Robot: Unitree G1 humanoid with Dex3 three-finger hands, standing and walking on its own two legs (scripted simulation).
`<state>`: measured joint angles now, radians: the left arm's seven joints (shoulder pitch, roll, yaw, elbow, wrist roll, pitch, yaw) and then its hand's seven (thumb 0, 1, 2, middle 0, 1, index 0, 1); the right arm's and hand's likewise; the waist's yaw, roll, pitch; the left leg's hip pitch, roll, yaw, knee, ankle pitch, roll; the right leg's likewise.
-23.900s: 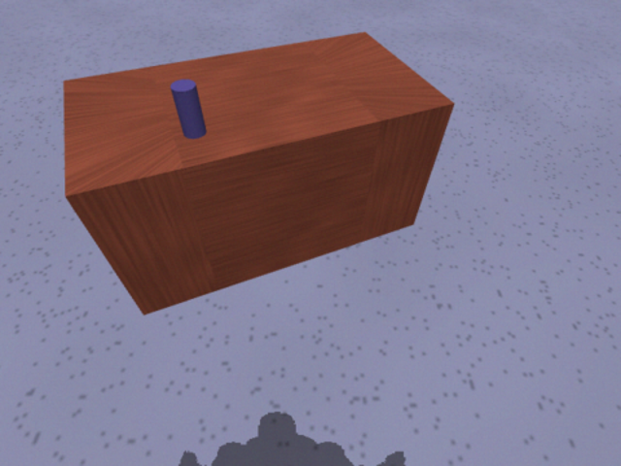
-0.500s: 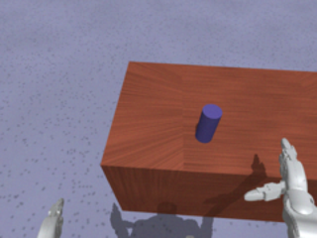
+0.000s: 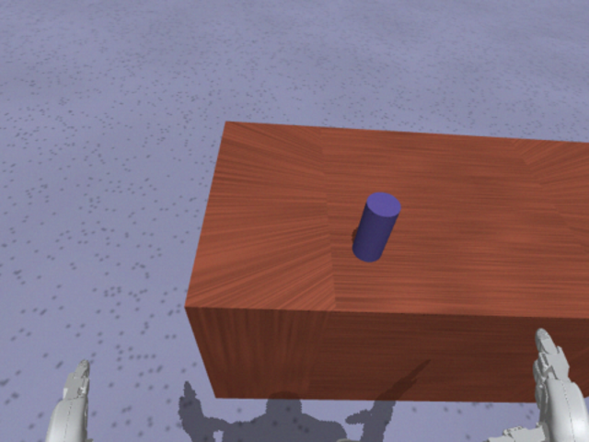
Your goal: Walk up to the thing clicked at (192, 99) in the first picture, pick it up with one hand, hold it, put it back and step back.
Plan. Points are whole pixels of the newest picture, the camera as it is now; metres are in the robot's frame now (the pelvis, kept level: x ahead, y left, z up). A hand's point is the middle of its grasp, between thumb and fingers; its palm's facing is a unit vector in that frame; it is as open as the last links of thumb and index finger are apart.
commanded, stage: sink last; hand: right
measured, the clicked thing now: (374, 228) +0.52 -0.18 -0.08
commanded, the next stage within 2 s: home in 0.06 s
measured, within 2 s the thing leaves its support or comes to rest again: neither
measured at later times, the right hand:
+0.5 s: hand (449, 395) +0.19 -0.21 -0.04, palm faces +0.16 +0.95 -0.27, open 17.3 cm
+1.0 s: hand (422, 409) +0.18 -0.19 -0.07, palm faces +0.09 +0.96 -0.25, open 17.4 cm
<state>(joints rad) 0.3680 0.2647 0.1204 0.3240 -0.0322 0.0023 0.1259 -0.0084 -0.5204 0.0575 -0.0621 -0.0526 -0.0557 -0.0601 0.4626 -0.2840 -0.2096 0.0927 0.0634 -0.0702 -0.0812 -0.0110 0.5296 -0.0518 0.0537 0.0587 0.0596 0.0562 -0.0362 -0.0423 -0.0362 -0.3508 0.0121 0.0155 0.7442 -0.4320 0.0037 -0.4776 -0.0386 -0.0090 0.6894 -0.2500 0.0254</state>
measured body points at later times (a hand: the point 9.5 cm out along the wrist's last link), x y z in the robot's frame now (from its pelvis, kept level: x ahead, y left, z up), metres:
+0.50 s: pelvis +0.01 -0.01 +0.01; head +0.03 +0.00 +0.46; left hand +0.18 +0.20 -0.07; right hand +0.18 -0.26 -0.02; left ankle -0.02 +0.11 -0.71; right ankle +0.07 -0.14 -0.71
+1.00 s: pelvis +0.01 -0.01 +0.01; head +0.03 +0.00 +0.46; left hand +0.16 +0.22 -0.09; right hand +0.17 -0.24 -0.05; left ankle -0.02 +0.11 -0.71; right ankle +0.07 -0.14 -0.71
